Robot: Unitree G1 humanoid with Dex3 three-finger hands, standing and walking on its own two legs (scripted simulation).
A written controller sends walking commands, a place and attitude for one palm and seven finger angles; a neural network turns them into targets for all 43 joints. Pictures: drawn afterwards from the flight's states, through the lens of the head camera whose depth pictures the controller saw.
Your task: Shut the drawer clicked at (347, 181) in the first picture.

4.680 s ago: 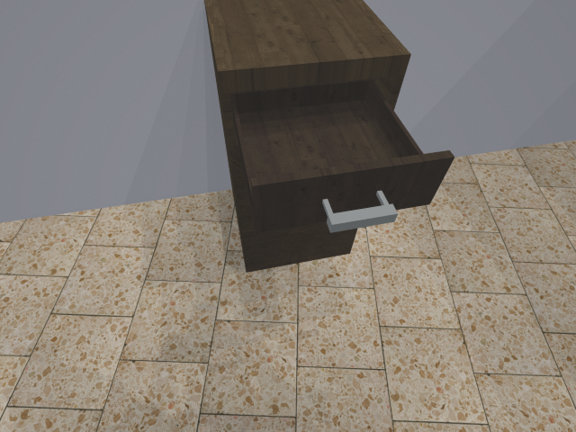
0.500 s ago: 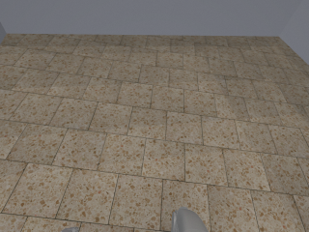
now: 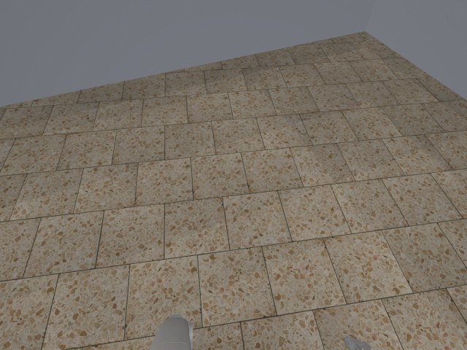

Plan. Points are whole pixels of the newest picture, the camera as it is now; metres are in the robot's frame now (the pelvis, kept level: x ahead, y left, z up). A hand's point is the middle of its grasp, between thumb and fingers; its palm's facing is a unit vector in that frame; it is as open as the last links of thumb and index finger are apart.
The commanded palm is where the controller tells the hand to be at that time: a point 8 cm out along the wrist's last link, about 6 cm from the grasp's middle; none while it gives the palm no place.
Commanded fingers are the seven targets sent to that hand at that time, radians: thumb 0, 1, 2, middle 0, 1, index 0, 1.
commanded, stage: walk to a spot facing it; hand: left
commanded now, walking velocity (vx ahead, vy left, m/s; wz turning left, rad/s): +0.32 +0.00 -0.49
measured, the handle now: out of the picture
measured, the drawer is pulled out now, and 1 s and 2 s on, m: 0.29 0.29 0.29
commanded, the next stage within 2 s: turn to face it in 0.72 s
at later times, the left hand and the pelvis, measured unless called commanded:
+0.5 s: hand (136, 274) +0.28 +0.24 -0.17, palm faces -0.21 -0.96 -0.18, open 7.4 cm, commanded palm none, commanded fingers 0.00 0.90 0.90 -0.20 -0.30 -0.20 -0.30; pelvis +0.15 +0.07 +0.00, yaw -17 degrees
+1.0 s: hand (188, 249) +0.35 +0.13 -0.16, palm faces -0.47 -0.86 -0.20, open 7.4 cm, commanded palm none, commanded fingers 0.00 0.90 0.90 -0.20 -0.30 -0.20 -0.30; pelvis +0.18 +0.02 +0.00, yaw -29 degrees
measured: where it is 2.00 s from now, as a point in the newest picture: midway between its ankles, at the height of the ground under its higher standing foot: outside the picture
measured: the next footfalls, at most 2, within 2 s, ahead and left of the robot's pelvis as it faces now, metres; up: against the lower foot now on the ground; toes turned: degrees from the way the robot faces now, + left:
left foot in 0.16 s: +0.20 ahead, +0.16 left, +0.00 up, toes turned +3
right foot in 0.68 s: +0.17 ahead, -0.09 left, +0.00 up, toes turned -31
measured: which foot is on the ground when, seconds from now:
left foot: up 0.00-0.14, down 0.16-0.68, up 0.70-1.00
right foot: down 0.00-0.16, up 0.18-0.66, down 0.68-1.00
